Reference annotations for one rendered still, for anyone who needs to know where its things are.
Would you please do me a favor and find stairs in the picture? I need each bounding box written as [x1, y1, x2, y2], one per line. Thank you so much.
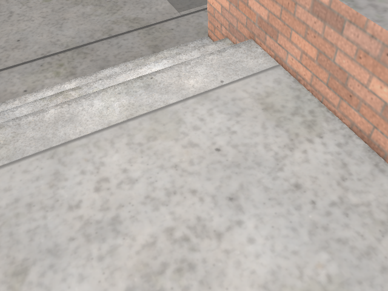
[0, 36, 234, 123]

